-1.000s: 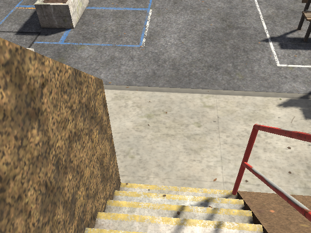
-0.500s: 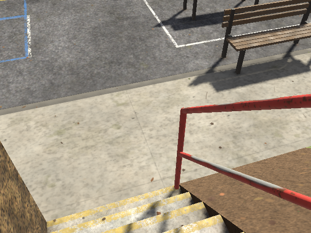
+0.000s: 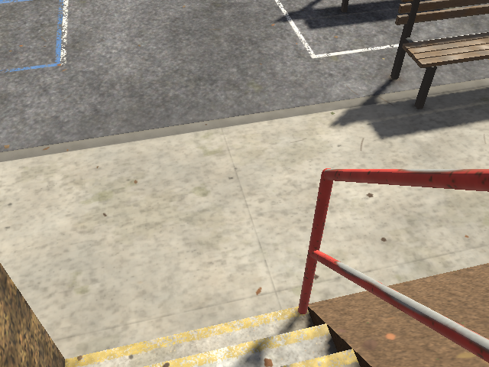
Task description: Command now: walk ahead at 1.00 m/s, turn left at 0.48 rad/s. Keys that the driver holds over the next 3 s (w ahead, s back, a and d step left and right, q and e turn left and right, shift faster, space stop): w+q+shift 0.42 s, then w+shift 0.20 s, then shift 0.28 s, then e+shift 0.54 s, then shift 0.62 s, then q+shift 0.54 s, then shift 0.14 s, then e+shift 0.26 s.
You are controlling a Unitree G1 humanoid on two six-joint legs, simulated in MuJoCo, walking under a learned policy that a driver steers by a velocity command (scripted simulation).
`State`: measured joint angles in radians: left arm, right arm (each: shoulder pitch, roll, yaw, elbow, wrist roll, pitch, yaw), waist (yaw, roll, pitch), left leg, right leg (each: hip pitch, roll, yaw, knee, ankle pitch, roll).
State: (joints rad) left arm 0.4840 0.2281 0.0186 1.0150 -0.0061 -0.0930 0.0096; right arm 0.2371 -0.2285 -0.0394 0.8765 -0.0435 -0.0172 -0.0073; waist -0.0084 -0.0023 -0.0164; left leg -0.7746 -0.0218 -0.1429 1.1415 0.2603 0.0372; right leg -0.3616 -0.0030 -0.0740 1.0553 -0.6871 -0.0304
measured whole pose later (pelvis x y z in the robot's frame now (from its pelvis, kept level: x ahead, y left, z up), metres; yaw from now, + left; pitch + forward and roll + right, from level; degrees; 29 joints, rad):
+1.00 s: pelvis +0.56 +0.16 -0.61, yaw +29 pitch -1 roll +1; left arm 0.29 0.27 0.00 0.86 0.07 -0.06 -0.07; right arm 0.46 -0.25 -0.02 1.01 -0.08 -0.06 0.09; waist 0.01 0.02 0.00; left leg -0.37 -0.04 0.15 0.78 -0.38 0.08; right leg -0.78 -0.05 0.14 1.49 -0.26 0.08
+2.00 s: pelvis +0.67 +0.19 -0.79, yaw -3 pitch +5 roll -1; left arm 0.21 0.17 -0.14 0.50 0.02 0.05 -0.10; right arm 0.50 -0.28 0.01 0.79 -0.03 -0.10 0.02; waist -0.08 -0.03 -0.06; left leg -0.42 0.03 -0.10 0.42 -0.10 -0.03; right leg -0.97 -0.01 -0.06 2.06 -0.74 0.10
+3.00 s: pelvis +0.75 +0.40 -0.84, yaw +20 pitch +1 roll +1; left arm 0.33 0.20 -0.03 0.80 0.07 -0.02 -0.05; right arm 0.41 -0.12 0.06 0.99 -0.10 -0.14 -0.02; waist 0.00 -0.04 -0.02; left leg -0.44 -0.04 0.17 0.94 -0.53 0.11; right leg -1.01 -0.08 0.10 1.29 0.23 0.04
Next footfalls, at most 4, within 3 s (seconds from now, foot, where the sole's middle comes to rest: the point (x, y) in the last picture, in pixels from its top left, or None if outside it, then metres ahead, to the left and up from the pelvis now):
0.16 left None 0.15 0.11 -0.92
0.50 right None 0.41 -0.03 -1.13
0.84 left None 0.57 0.24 -1.35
1.14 right None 0.64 0.03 -1.35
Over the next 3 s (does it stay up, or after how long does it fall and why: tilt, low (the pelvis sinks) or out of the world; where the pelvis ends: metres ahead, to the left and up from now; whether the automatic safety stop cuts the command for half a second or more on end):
stays up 0.75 0.40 -0.84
